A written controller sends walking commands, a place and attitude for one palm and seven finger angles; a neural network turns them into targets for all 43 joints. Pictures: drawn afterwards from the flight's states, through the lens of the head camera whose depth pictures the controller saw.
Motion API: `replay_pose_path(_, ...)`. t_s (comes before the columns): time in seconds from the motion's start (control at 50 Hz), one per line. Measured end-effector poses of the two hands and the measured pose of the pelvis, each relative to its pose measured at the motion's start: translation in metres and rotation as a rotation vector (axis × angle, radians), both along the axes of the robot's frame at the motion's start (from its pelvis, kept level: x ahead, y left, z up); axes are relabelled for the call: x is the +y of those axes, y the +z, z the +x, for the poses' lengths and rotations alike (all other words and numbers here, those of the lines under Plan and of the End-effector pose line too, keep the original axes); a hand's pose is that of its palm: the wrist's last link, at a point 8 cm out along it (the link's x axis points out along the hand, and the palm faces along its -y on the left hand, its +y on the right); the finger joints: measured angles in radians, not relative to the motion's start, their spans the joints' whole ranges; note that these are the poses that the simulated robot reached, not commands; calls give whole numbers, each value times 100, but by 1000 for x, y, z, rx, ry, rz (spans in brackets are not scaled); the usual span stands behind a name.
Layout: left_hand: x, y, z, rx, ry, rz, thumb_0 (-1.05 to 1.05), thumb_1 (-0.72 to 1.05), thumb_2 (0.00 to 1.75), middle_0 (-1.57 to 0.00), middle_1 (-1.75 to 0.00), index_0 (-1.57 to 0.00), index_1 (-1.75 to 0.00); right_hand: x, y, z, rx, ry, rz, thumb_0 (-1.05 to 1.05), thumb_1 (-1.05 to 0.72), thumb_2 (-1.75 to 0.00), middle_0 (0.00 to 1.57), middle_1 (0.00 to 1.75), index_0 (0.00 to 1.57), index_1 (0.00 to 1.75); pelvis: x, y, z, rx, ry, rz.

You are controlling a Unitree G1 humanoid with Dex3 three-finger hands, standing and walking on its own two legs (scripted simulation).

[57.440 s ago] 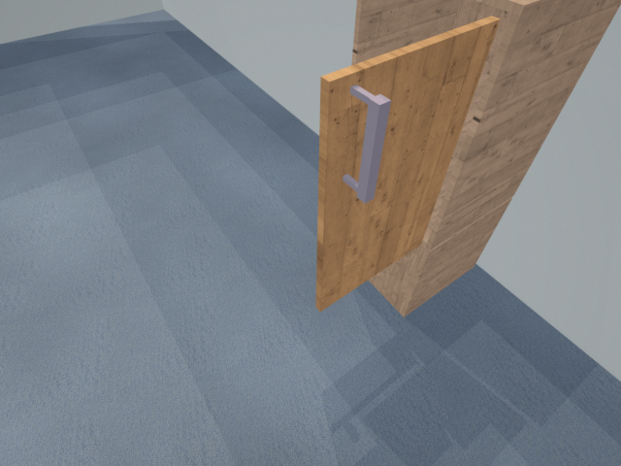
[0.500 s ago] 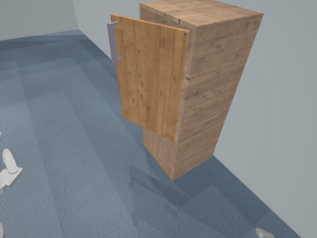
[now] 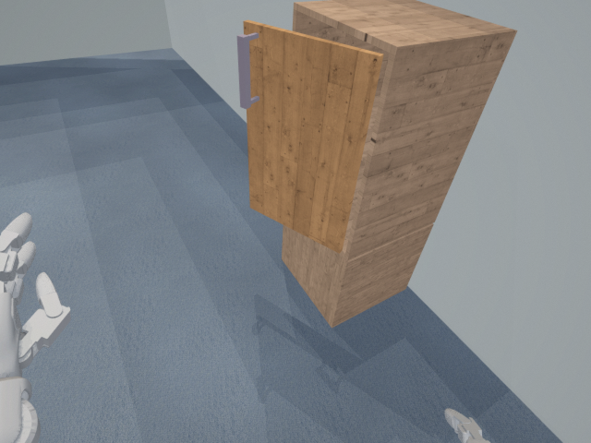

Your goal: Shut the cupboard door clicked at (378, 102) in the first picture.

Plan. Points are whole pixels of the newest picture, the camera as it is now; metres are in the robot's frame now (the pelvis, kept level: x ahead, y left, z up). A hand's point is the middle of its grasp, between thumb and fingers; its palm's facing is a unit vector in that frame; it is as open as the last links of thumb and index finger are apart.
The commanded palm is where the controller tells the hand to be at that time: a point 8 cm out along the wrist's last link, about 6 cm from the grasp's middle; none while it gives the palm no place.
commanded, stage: let the arm hang, fingers relaxed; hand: left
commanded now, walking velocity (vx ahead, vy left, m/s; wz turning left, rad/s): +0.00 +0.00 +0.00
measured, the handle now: (249, 71) +0.92 +0.20 +0.15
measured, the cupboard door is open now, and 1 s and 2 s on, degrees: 25 25 25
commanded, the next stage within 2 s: look to check the result in 1.16 s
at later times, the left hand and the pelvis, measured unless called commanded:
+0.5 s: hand out of the picture -0.05 +0.19 -0.17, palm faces -0.01 -0.99 -0.13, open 7.3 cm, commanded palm none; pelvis -0.02 +0.01 +0.01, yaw +0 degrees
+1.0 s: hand out of the picture +0.01 +0.18 -0.16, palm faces +0.00 -0.98 -0.20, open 7.4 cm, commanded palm none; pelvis -0.04 +0.00 +0.01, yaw -1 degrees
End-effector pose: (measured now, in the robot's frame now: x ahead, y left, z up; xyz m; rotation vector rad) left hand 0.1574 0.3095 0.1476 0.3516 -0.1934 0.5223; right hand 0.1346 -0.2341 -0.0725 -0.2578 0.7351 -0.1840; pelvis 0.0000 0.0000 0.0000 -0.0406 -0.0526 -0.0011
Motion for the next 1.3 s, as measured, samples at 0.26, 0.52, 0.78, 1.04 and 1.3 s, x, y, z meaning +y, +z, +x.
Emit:
replay_pose_path(0.26, -40, -201, 5, 873, -256, -168, 1, 90, 90, -20, -30, -20, -30, -32, -43, -43, 189, -37, 7, 1, -90, -90, 21, 30, 20, 30, 11, -20, -19, -1, 32, -33)
replay_pose_path(0.52, -70, -289, -226, 1659, -33, -587, 1, 92, 90, -20, -30, -20, -30, -20, -33, -192, 722, -163, -16, 1, -90, -90, 21, 30, 20, 30, 9, 8, -20, 73, -8, 3)
replay_pose_path(0.78, -42, -276, -294, 1751, 178, -521, 1, 91, 90, -20, -30, -20, -30, -23, -65, -152, 585, -151, 64, 1, -90, -90, 21, 30, 20, 30, 2, -2, -25, 30, 8, 17)
replay_pose_path(1.04, -80, -278, -139, 1367, -107, -467, 0, 93, 90, -20, -30, -20, -30, 10, -56, -126, 473, -91, 115, 0, -91, -90, 21, 30, 20, 30, 4, 9, -43, 10, -14, 50)
replay_pose_path(1.3, -76, -279, -199, 1511, -47, -491, 0, 92, 90, -20, -30, -20, -30, 9, -64, -199, 647, -148, 131, 0, -92, -90, 21, 30, 20, 30, 3, 11, -52, 5, -19, 43)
